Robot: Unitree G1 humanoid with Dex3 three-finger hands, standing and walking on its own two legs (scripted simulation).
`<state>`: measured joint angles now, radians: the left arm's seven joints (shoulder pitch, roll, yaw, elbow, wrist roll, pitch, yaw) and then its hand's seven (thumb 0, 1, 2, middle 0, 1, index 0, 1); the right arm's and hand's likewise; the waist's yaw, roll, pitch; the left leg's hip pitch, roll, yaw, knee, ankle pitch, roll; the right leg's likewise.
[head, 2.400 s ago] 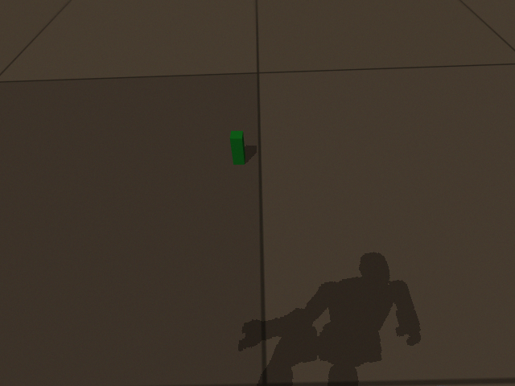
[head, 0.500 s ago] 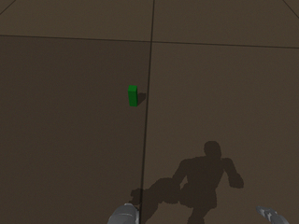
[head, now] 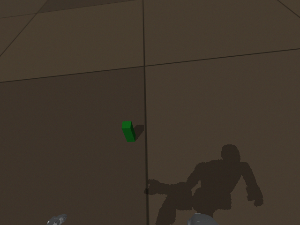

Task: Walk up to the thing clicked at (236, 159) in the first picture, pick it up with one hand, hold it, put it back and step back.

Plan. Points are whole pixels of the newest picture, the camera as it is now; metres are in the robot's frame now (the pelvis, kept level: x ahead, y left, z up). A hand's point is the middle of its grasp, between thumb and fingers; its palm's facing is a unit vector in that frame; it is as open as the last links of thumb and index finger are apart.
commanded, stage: walk up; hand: left
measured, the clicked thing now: (129, 131) +0.81 +0.27 -0.66
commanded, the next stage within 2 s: none
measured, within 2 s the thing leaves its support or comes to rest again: neither
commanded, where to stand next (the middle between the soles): +0.48 +0.06 m, yaw -1 degrees
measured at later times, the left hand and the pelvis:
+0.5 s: hand (65, 204) +0.20 +0.33 -0.15, palm faces -0.04 -0.94 -0.34, open 7.4 cm; pelvis +0.18 +0.06 +0.01, yaw +0 degrees
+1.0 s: hand (84, 141) +0.41 +0.30 -0.11, palm faces -0.05 -0.91 -0.42, open 7.4 cm; pelvis +0.32 +0.03 +0.01, yaw -1 degrees
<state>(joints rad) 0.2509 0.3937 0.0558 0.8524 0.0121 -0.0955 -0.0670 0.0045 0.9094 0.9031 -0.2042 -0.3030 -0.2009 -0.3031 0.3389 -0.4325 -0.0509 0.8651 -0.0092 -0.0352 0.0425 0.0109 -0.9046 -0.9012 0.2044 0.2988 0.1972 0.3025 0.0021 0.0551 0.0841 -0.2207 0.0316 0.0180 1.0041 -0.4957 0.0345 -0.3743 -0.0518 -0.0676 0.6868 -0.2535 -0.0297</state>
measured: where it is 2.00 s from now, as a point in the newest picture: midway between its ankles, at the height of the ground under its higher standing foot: (160, 192)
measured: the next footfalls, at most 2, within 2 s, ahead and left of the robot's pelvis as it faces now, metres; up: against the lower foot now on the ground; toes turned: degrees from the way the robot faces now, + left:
left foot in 0.38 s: +0.29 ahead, +0.16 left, +0.00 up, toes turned +5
right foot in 0.88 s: +0.41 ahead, -0.08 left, +0.00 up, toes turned -3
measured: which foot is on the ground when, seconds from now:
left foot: up 0.00-0.36, down 0.38-0.92, up 0.94-1.00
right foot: down 0.00-0.42, up 0.44-0.86, down 0.88-1.00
